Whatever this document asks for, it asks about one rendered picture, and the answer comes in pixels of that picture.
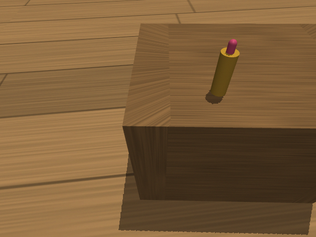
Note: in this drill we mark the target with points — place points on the bottle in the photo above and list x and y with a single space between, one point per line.
225 67

